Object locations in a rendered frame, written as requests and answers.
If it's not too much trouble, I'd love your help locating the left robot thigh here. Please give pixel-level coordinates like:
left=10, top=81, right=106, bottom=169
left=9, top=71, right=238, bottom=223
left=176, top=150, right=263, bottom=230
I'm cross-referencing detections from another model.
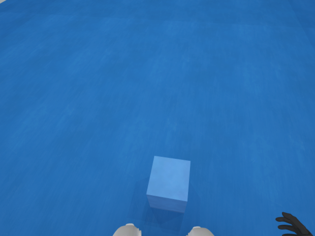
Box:
left=113, top=225, right=142, bottom=236

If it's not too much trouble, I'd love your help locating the carton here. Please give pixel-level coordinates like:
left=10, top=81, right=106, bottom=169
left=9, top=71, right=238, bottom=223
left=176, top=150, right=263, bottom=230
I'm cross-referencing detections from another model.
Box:
left=146, top=156, right=190, bottom=213

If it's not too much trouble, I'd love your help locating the robot right hand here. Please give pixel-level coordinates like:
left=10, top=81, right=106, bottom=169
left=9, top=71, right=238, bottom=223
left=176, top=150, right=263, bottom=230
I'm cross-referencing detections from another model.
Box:
left=276, top=212, right=313, bottom=236

